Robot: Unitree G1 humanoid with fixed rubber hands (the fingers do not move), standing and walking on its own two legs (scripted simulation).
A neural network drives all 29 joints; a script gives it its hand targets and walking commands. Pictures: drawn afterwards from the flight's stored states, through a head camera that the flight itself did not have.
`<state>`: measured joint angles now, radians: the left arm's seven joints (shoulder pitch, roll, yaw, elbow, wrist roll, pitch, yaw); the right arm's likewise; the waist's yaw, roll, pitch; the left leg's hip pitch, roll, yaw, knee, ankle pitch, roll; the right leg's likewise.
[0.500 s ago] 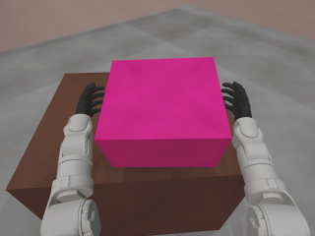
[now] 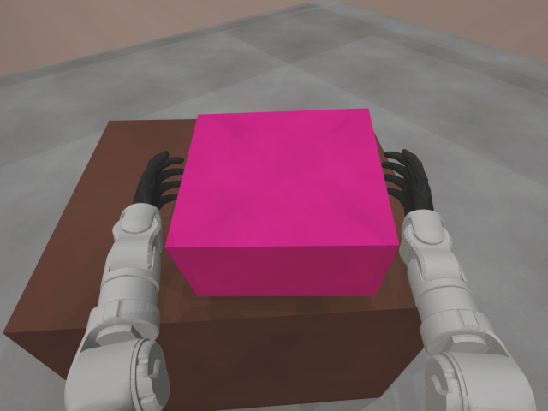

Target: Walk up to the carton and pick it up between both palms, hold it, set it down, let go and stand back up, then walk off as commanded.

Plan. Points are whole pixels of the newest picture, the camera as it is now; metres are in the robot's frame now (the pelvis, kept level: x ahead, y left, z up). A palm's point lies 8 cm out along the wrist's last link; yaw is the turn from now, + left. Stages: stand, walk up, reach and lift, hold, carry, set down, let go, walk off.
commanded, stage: set down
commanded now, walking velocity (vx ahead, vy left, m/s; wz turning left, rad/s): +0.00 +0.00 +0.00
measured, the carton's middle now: (283, 201) +0.45 -0.01 +0.06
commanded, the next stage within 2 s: none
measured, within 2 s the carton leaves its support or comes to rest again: rests again in 1.86 s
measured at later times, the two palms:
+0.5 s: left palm (157, 201) +0.42 +0.20 +0.10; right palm (408, 214) +0.38 -0.20 +0.10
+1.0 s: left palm (159, 195) +0.44 +0.20 +0.09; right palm (398, 212) +0.40 -0.19 +0.08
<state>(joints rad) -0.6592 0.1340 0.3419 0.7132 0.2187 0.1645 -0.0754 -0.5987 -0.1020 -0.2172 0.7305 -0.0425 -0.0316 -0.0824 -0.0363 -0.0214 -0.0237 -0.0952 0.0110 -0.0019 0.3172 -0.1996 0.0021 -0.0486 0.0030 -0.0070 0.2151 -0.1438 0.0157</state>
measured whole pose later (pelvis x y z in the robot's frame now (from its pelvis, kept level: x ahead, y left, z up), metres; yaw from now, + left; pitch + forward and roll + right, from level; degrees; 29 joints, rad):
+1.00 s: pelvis +0.03 +0.00 +0.00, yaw +0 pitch +5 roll -1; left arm -0.82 0.22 0.34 1.11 0.15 -0.13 -0.11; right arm -0.61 -0.03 -0.37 0.84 -0.17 -0.18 -0.09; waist -0.04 -0.02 -0.05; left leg -0.19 0.01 0.00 0.32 -0.22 0.00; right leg -0.14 0.00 -0.01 0.21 -0.16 0.02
